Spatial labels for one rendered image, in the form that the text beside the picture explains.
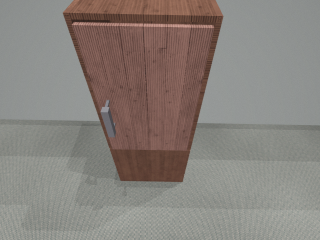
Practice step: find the handle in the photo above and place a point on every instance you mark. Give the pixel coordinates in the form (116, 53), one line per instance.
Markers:
(108, 120)

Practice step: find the cupboard door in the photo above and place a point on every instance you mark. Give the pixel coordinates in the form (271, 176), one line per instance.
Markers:
(152, 75)

